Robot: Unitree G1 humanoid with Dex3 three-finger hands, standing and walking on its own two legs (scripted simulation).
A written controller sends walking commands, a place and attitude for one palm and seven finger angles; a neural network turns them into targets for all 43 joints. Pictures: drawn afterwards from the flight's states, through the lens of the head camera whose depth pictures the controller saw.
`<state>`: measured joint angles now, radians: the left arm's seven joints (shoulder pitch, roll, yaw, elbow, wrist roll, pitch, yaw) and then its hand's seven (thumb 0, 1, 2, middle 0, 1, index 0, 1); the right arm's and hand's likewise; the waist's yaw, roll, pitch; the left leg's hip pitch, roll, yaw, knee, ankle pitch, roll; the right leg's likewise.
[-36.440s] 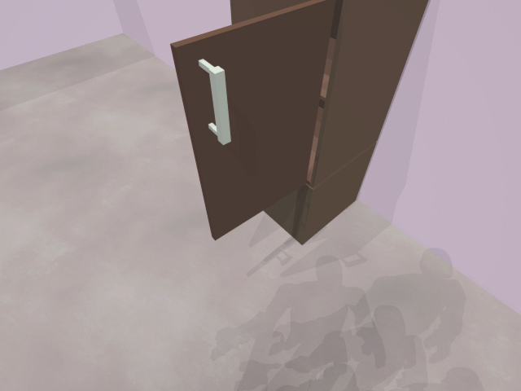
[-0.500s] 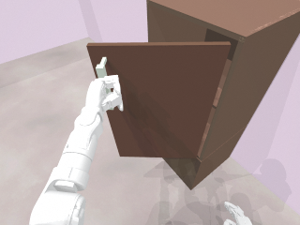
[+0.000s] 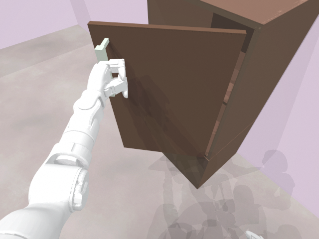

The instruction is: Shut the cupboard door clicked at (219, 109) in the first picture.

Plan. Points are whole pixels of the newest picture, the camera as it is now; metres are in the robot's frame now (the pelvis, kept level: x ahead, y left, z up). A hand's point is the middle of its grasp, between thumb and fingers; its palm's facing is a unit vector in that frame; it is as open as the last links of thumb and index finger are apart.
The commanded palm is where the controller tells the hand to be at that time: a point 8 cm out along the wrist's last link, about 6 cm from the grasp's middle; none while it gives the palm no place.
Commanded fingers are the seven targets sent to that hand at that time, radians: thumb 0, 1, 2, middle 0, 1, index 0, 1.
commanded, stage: push the door shut along its arc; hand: left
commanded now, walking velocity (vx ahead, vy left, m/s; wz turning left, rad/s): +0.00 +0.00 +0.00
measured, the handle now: (109, 69) +0.53 +0.13 +0.15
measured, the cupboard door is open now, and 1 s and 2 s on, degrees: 42 26 21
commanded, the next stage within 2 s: pull the fist back off the door in 1.00 s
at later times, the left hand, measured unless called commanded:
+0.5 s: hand (142, 67) +0.52 +0.04 +0.16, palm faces -0.30 -0.95 -0.02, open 3.0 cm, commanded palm +0.53 +0.09 +0.15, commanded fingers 0.00 0.90 0.90 -1.30 -1.50 -1.30 -1.50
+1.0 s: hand (150, 58) +0.56 +0.02 +0.16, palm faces -0.39 -0.92 +0.00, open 3.3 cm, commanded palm +0.58 +0.06 +0.15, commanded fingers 0.00 0.90 0.90 -1.30 -1.50 -1.30 -1.50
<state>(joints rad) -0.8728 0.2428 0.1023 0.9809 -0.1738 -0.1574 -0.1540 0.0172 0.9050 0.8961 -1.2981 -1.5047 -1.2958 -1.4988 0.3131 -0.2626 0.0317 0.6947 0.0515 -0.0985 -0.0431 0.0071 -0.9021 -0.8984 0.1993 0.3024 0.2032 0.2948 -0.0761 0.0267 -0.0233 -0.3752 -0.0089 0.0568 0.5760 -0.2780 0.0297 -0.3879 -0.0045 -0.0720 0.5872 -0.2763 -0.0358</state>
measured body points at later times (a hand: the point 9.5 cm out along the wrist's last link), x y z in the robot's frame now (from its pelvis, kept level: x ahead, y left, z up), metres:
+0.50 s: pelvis +0.01 +0.00 -0.01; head +0.09 -0.01 +0.43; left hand +0.53 +0.09 +0.16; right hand -0.02 -0.27 -0.13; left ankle +0.01 +0.10 -0.73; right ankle +0.01 -0.10 -0.73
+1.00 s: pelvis +0.01 +0.00 -0.02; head +0.14 -0.01 +0.41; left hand +0.58 +0.07 +0.16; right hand -0.03 -0.27 -0.13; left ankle +0.01 +0.10 -0.73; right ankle +0.01 -0.10 -0.73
